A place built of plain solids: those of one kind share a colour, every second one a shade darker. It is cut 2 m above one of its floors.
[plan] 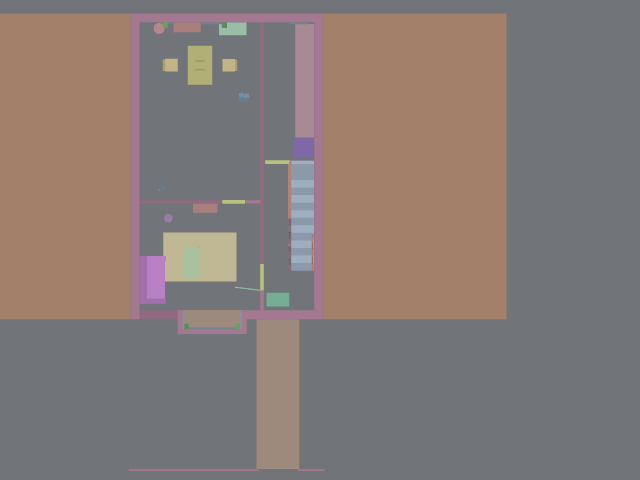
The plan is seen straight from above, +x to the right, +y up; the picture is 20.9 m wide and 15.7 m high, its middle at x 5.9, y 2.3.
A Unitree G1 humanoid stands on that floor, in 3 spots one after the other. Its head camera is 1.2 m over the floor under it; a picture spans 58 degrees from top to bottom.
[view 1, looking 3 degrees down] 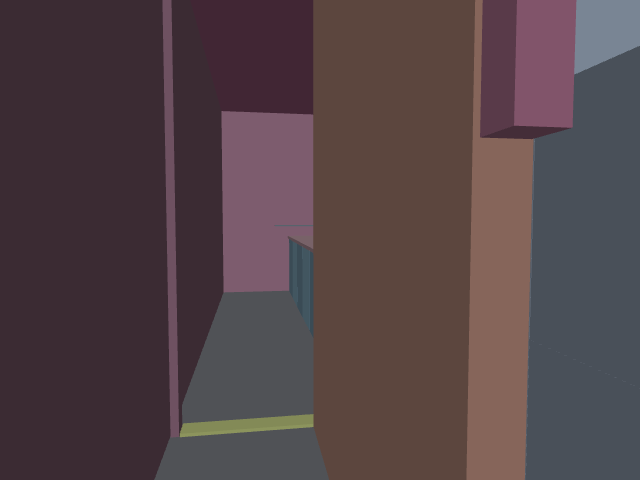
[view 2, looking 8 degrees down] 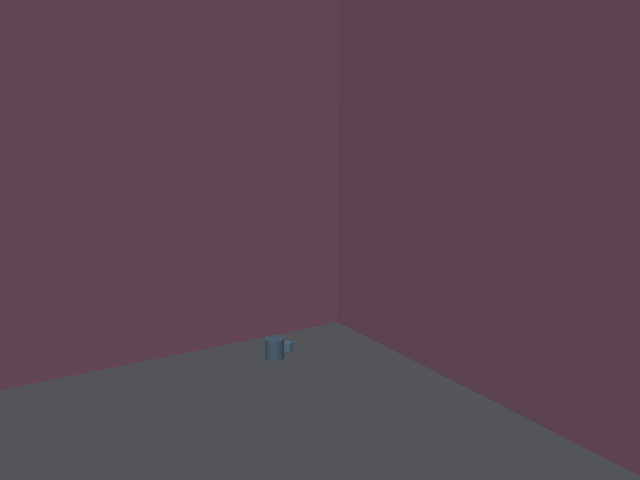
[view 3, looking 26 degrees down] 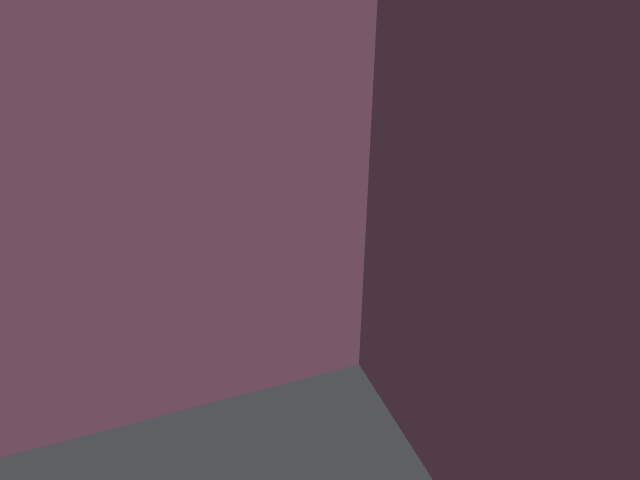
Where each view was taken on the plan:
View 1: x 4.51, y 2.39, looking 81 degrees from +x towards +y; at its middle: stair_bulkhead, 2.19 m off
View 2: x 1.95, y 6.56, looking -121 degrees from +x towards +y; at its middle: wall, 3.48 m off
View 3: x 4.51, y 0.60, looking -20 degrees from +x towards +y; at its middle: wall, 1.42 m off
